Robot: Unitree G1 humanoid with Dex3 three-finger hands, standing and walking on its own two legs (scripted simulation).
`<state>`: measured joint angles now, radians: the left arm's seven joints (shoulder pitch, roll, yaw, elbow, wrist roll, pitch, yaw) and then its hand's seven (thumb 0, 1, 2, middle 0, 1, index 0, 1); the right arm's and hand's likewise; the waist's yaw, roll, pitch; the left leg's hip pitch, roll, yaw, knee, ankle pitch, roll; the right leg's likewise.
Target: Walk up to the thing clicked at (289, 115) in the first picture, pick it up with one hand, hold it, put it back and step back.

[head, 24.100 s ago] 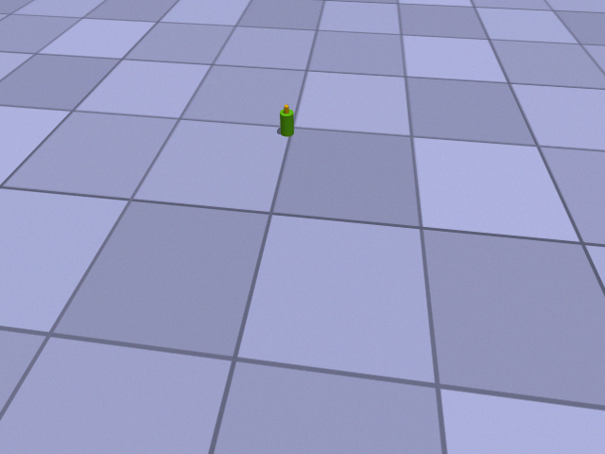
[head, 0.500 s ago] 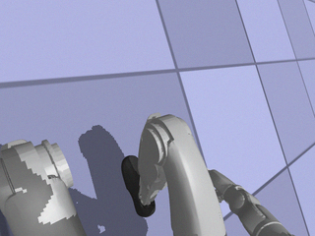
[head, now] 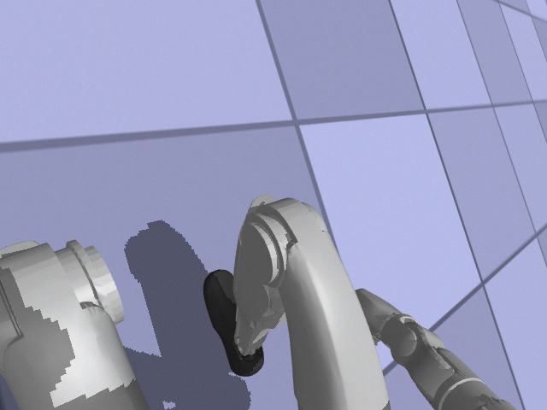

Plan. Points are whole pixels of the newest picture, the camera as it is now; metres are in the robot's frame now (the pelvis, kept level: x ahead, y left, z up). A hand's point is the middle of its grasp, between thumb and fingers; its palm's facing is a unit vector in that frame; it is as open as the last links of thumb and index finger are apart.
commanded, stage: open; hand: left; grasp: from the side
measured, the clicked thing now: out of the picture +0.42 +0.33 -0.19
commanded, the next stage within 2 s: withdraw in 0.34 s
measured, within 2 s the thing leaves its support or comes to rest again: rests again in 0.32 s
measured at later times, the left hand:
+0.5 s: hand out of the picture +0.42 +0.34 -0.16, palm faces +0.52 -0.86 +0.00, open 16.6 cm
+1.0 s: hand out of the picture +0.38 +0.41 -0.07, palm faces +0.49 -0.87 -0.08, open 17.6 cm
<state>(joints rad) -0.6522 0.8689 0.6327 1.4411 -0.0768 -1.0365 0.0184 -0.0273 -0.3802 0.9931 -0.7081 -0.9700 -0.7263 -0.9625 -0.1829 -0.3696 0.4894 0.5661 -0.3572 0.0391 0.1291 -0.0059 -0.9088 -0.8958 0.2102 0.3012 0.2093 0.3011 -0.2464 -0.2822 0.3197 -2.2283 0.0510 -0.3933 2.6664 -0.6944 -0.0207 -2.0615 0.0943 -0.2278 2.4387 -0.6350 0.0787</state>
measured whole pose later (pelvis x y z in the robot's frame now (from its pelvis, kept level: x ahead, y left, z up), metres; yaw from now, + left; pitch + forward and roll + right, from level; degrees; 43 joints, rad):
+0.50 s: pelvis +0.00 +0.00 +0.00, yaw +0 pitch +11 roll -17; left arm -0.66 0.88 0.62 1.46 -0.09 -1.06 0.01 -0.01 -0.58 0.13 -0.26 -0.19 -0.26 -0.19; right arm -0.17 -0.37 0.51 0.55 -0.35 0.05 0.13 -0.01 -0.91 -0.90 0.21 0.30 0.21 0.30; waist -0.24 -0.29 0.31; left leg -2.22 0.06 -0.40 2.66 -0.69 -0.01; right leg -2.05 0.10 -0.23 2.43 -0.63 0.07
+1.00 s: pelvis +0.00 +0.00 +0.02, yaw +2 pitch +19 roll -14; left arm -0.58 0.82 0.62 1.15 -0.12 -0.73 -0.20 -0.01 -0.59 0.05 -0.05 -0.05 -0.07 -0.04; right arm -0.04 -0.33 0.31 0.61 -0.19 0.07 0.10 0.00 -0.88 -0.89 0.21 0.30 0.21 0.30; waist -0.15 -0.16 0.12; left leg -2.26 0.06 -0.30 2.57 -0.68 0.00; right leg -2.10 0.06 -0.17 2.39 -0.65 0.05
